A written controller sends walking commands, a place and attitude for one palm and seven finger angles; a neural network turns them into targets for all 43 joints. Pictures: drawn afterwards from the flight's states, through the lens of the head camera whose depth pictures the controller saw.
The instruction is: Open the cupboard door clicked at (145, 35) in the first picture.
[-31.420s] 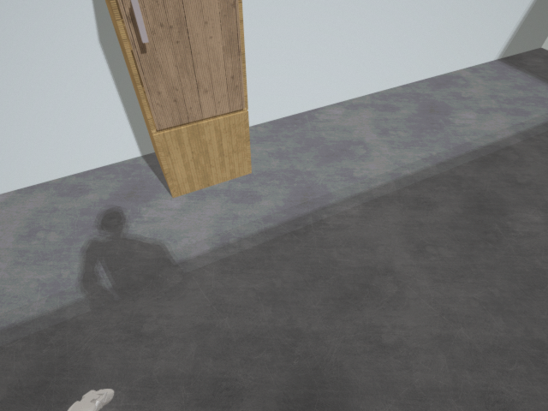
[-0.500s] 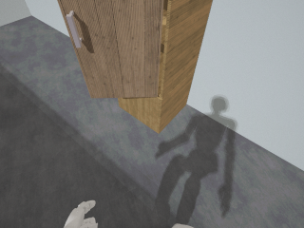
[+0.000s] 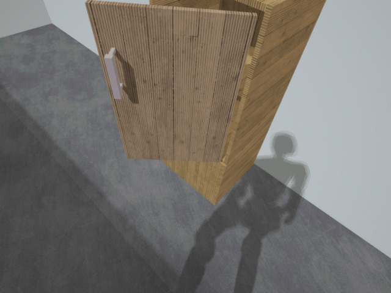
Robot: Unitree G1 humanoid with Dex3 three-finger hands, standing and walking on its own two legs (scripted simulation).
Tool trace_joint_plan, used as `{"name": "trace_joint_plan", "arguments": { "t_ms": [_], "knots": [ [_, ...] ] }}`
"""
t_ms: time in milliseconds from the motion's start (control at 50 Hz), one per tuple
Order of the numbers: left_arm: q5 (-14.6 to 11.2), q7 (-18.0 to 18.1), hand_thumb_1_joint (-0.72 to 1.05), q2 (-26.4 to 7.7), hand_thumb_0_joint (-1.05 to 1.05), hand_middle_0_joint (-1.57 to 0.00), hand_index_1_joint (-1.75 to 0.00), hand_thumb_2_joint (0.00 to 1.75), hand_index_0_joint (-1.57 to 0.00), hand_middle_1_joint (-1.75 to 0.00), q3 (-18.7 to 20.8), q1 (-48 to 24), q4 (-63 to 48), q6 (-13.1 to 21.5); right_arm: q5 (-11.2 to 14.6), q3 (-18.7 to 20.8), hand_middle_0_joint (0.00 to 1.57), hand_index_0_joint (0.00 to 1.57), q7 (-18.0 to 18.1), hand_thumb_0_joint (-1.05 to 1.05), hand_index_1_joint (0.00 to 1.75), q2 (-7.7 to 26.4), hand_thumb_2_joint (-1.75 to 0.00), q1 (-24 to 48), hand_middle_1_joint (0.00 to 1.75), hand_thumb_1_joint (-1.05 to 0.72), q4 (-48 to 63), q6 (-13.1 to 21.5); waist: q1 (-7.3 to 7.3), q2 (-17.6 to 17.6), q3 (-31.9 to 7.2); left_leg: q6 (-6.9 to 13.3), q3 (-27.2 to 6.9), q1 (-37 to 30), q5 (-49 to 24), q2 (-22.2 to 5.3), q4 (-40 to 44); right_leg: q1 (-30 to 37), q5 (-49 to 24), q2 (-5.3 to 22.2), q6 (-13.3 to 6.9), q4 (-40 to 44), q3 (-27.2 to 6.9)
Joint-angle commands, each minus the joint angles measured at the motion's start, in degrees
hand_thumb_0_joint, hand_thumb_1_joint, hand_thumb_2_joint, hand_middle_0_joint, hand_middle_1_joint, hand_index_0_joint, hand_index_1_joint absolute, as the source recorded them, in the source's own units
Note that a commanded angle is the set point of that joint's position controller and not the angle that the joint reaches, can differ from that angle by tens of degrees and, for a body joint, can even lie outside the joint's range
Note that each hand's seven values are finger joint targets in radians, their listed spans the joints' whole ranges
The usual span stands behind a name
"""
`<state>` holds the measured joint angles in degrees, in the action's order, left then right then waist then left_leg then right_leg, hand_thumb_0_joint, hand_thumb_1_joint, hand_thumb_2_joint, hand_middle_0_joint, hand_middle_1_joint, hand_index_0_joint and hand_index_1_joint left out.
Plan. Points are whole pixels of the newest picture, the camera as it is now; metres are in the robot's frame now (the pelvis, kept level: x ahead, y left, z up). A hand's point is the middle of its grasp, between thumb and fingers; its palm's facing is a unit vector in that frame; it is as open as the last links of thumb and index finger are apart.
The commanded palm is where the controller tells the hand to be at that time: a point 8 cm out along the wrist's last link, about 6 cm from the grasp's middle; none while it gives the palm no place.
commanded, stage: come to a stop and stand still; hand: left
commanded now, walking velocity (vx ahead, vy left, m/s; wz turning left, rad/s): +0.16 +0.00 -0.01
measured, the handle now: (115, 74) +0.61 +0.28 +0.09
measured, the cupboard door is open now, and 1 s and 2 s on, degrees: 42 42 42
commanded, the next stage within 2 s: look again from close up in 1.46 s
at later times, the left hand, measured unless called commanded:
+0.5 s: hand (123, 283) +0.16 +0.18 -0.18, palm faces +0.03 -0.98 -0.19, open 7.4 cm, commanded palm none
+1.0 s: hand out of the picture +0.03 +0.18 -0.17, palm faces +0.02 -0.97 -0.22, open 7.4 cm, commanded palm none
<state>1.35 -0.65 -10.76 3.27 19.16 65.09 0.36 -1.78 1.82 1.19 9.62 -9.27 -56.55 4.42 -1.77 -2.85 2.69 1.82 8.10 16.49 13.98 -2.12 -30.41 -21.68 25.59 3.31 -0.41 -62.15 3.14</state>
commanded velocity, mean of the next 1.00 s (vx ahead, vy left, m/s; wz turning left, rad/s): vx -0.11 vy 0.00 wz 0.00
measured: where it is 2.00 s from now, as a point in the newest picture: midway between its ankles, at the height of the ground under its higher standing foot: outside the picture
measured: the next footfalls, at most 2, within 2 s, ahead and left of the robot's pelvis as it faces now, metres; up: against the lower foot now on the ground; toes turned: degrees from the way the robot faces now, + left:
right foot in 0.20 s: +0.14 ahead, -0.13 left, +0.00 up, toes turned -4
right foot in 0.82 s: +0.01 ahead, -0.13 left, +0.00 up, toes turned +0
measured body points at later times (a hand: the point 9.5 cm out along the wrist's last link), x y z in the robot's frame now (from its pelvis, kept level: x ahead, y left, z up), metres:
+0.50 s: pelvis +0.06 +0.00 +0.00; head +0.10 +0.01 +0.44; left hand +0.16 +0.23 -0.16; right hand +0.08 -0.25 -0.15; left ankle +0.04 +0.10 -0.73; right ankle +0.10 -0.13 -0.73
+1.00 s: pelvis +0.02 -0.01 +0.01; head +0.03 -0.02 +0.46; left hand +0.03 +0.23 -0.15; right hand +0.05 -0.24 -0.15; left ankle +0.04 +0.10 -0.73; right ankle -0.03 -0.13 -0.73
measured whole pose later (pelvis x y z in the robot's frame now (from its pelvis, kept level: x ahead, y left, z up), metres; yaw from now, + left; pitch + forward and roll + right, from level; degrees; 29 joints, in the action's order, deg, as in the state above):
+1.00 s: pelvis +0.02 -0.01 +0.01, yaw +0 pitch -1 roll +1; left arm 0.7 1.4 -9.8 0.7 14.8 63.4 -0.6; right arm -0.3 1.7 1.4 9.8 -11.9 -62.4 -0.6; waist 0.5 0.3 1.9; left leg 1.1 6.0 12.8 11.1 -0.6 -24.7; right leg -7.0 18.1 1.0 0.3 -25.8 -0.1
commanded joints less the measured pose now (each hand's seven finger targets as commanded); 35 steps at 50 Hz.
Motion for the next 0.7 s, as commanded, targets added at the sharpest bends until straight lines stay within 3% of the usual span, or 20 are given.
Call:
{"name": "trace_joint_plan", "arguments": {
  "t_ms": [0, 100, 140, 160, 180, 200, 220, 260, 280, 320, 380, 440, 460, 480, 500, 520, 560, 580, 620, 680],
  "knots": [
    [-0.1, -0.4, 0.9, -0.4, 0.0, -0.2, -0.3, 0.9, -0.2, -0.3, -0.3, -2.0, -5.8, 1.2, 0.1, 0.7, 0.2, 0.2, 0.7, 0.0, 0.3, 7.5, -0.9, -9.9, 0.3, -0.9, -2.1, 0.0, 1.97, 11.5, -1.4, 6.6, -10.0, -8.4, -24.4, -14.6, 15.8, -6.8, -4.8, 3.0, 1.0, 4.0, -0.6],
    [-0.5, 0.8, 0.9, 0.0, 0.0, -0.2, -0.3, 0.9, -0.2, -0.3, -1.0, -2.5, -5.5, 0.1, 0.3, 0.8, 0.2, 0.2, 1.5, 0.0, 0.3, 7.6, -0.9, -6.9, 0.3, -0.9, -2.3, -1.3, 1.14, 6.4, -4.1, 4.9, -6.6, -6.3, -37.9, -13.0, 9.6, 6.7, -12.4, 0.2, 1.7, 24.1, 1.7],
    [-0.4, 1.1, 0.9, -2.5, 0.0, -0.2, -0.3, 0.9, -0.2, -0.3, -0.2, -1.1, -5.5, -0.4, 0.7, 1.2, 0.2, 0.2, 1.6, 0.0, 0.3, 8.1, -0.9, -4.9, 0.3, -0.9, -2.5, -2.5, -0.25, 7.5, -4.4, 2.5, -6.4, -5.6, -30.1, -11.8, 6.2, 10.7, -19.4, 0.5, 1.6, 31.9, 1.0],
    [-0.2, 1.3, 0.9, -4.8, 0.0, -0.2, -0.3, 0.9, -0.2, -0.3, 0.0, -0.9, -5.8, -0.2, 1.0, 1.2, 0.2, 0.2, 1.5, 0.0, 0.3, 7.3, -0.9, -5.0, 0.3, -0.9, -2.5, -3.0, -0.22, 5.1, -3.9, 0.3, -5.7, -3.7, -23.9, -9.0, 4.2, 12.7, -29.8, 2.0, 0.9, 34.7, -1.9],
    [0.1, 1.5, 0.9, -7.2, 0.0, -0.2, -0.3, 0.9, -0.2, -0.3, 0.3, -1.5, -6.3, -0.1, 1.3, 1.4, 0.2, 0.2, 1.3, 0.0, 0.3, 6.3, -0.9, -6.3, 0.3, -0.9, -2.5, -3.4, 0.31, 2.6, -3.7, -1.6, -4.2, -1.3, -15.4, -5.5, 2.0, 13.8, -42.9, 5.9, -1.3, 33.7, -6.6],
    [0.2, 1.5, 0.9, -9.5, 0.0, -0.2, -0.3, 0.9, -0.2, -0.3, 0.4, -3.1, -6.9, -0.3, 1.7, 1.5, 0.2, 0.2, 1.0, 0.0, 0.3, 5.4, -0.9, -8.4, 0.3, -0.9, -2.7, -4.2, 1.55, -0.8, -3.3, -2.7, -3.0, 0.1, -5.6, -2.9, 0.1, 13.0, -49.5, 11.0, -4.5, 33.2, -9.2],
    [-0.1, 1.5, 0.9, -10.4, 0.0, -0.2, -0.3, 0.9, -0.2, -0.3, 0.4, -4.5, -7.3, -0.6, 1.8, 1.4, 0.2, 0.2, 0.8, 0.0, 0.3, 4.4, -0.9, -10.1, 0.3, -0.9, -3.3, -4.8, 2.47, -1.7, -2.7, -3.1, -2.9, -1.5, -0.4, -1.3, -1.3, 9.9, -50.0, 13.7, -6.5, 34.2, -9.0],
    [-0.3, 2.3, 0.9, -9.6, 0.0, -0.2, -0.3, 0.9, -0.2, -0.3, 0.6, -5.3, -7.3, -0.5, 1.6, 1.5, 0.2, 0.2, 1.0, 0.0, 0.3, 3.2, -0.9, -10.6, 0.3, -0.9, -3.8, -5.8, 2.48, -8.0, -6.4, -3.6, -2.5, -2.6, 3.6, -0.3, -6.7, 13.4, -57.9, 13.6, -7.9, 35.4, -9.6],
    [-0.4, 2.7, 0.9, -9.8, 0.0, -0.2, -0.3, 0.9, -0.2, -0.3, 0.7, -5.3, -7.5, -0.4, 1.6, 1.5, 0.2, 0.2, 1.0, 0.0, 0.3, 3.7, -0.9, -10.1, 0.3, -0.9, -3.5, -6.0, 1.66, -11.1, -7.2, -3.8, -2.8, 0.8, 11.3, 0.4, -10.2, 16.8, -64.7, 14.9, -9.2, 35.3, -10.1],
    [-0.3, 3.4, 0.9, -10.2, 0.0, -0.2, -0.3, 0.9, -0.2, -0.3, 1.3, -4.8, -7.7, -0.4, 1.7, 1.7, 0.2, 0.2, 1.1, 0.0, 0.3, 4.5, -0.9, -7.5, 0.3, -0.9, -2.5, -6.4, -0.43, -11.7, -8.4, -4.0, -4.9, 5.5, 19.3, 1.3, -18.1, 21.1, -72.2, 17.3, -11.8, 36.0, -11.9],
    [-0.1, 3.7, 0.9, -10.9, 0.0, -0.2, -0.3, 0.9, -0.2, -0.3, 2.0, -7.5, -9.0, -0.9, 1.8, 1.7, 0.2, 0.2, 1.0, 0.0, 0.3, 4.0, -0.9, -6.3, 0.3, -0.9, -2.0, -6.9, 0.24, -5.7, -8.7, -4.6, -6.0, 5.3, 17.9, 1.0, -15.1, 21.6, -68.0, 16.8, -12.0, 35.4, -10.7],
    [-0.4, 3.2, 0.9, -10.4, 0.0, -0.2, -0.3, 0.9, -0.2, -0.3, 1.9, -11.0, -10.0, -1.3, 1.5, 1.6, 0.2, 0.2, 0.6, 0.0, 0.3, 3.5, -0.9, -9.8, 0.3, -0.9, -3.0, -6.8, 2.89, -5.0, -7.8, -4.7, -4.5, -3.9, 3.4, 0.9, 0.0, 13.6, -51.0, 13.8, -8.0, 33.7, -8.4],
    [-0.7, 2.9, 0.9, -9.0, 0.0, -0.2, -0.3, 0.9, -0.2, -0.3, 1.5, -11.6, -10.4, -1.6, 1.2, 1.7, 0.2, 0.2, 0.5, 0.0, 0.3, 4.1, -0.9, -11.7, 0.3, -0.9, -3.6, -6.5, 3.84, -2.5, -7.4, -3.9, -5.7, -9.3, -4.7, -1.3, 6.4, 8.4, -37.4, 10.6, -4.8, 31.4, -5.9],
    [-1.1, 2.6, 0.9, -5.7, 0.0, -0.2, -0.3, 0.9, -0.2, -0.3, 1.1, -10.9, -11.6, -2.3, 0.4, 2.2, 0.2, 0.2, 0.6, 0.0, 0.3, 8.1, -0.9, -10.9, 0.3, -0.9, -2.3, -5.9, 2.95, 11.0, -5.7, 0.0, -17.5, -8.6, -12.5, -10.6, 12.2, 1.6, -16.4, 3.5, -0.5, 25.7, -1.3],
    [-1.4, 2.6, 0.9, -4.2, 0.0, -0.2, -0.3, 0.9, -0.2, -0.3, 0.7, -11.4, -12.1, -2.8, -0.2, 2.7, 0.2, 0.2, 1.0, 0.0, 0.3, 10.9, -0.9, -8.4, 0.3, -0.9, -0.4, -5.8, 2.98, 18.5, -2.9, 5.9, -24.1, -1.7, -20.4, -18.2, 15.9, 0.1, 4.5, -1.2, 1.5, 16.1, -1.0],
    [-1.1, 2.7, 0.9, -5.1, 0.0, -0.2, -0.3, 0.9, -0.2, -0.3, 1.0, -11.3, -12.2, -3.4, -0.3, 2.4, 0.2, 0.2, 1.1, 0.0, 0.3, 11.4, -0.9, -5.6, 0.3, -0.9, 0.8, -5.8, 2.51, 15.0, -2.5, 9.4, -22.0, 3.1, -17.0, -19.0, 15.5, 3.0, 6.6, -1.4, 0.6, 8.0, -5.2],
    [-0.2, 2.3, 0.9, -4.6, 0.0, -0.2, -0.3, 0.9, -0.2, -0.3, 1.3, -9.7, -10.8, -3.9, -0.3, 1.7, 0.2, 0.2, 1.8, 0.0, 0.3, 9.0, -0.9, -3.0, 0.3, -0.9, 1.6, -5.0, 0.87, 11.7, -0.2, 8.2, -18.6, 1.7, -17.6, -15.1, 14.2, -1.4, 3.2, -1.7, 0.2, 2.1, -6.7],
    [-0.3, 2.1, 0.9, -4.4, 0.0, -0.2, -0.3, 0.9, -0.2, -0.3, 1.3, -9.7, -10.4, -3.8, -0.3, 1.5, 0.2, 0.2, 1.9, 0.0, 0.3, 8.7, -0.9, -3.2, 0.3, -0.9, 1.6, -4.8, 1.09, 10.6, 0.2, 7.9, -17.3, 0.1, -19.6, -14.3, 13.3, -2.2, 2.1, -1.7, 0.5, 1.8, -6.9],
    [-0.6, 2.0, 0.9, -3.6, 0.0, -0.2, -0.3, 0.9, -0.2, -0.3, 0.8, -8.8, -9.8, -3.2, 0.0, 1.2, 0.2, 0.2, 2.0, 0.0, 0.3, 8.3, -0.9, -3.7, 0.3, -0.9, 1.1, -4.4, 0.93, 9.7, -2.0, 7.8, -15.0, -5.6, -24.1, -12.7, 12.2, -2.1, 1.0, -1.5, 1.2, 6.3, -6.0],
    [-0.7, 1.9, 0.9, -2.9, 0.0, -0.2, -0.3, 0.9, -0.2, -0.3, -0.2, -9.1, -9.6, -2.4, 0.4, 1.5, 0.2, 0.2, 1.9, 0.0, 0.3, 8.8, -0.9, -6.2, 0.3, -0.9, -0.3, -3.9, 2.66, 10.7, -6.2, 7.7, -14.0, -13.5, -30.8, -12.6, 10.5, 1.1, 1.8, -1.2, 1.7, 17.5, -3.4]
  ]
}}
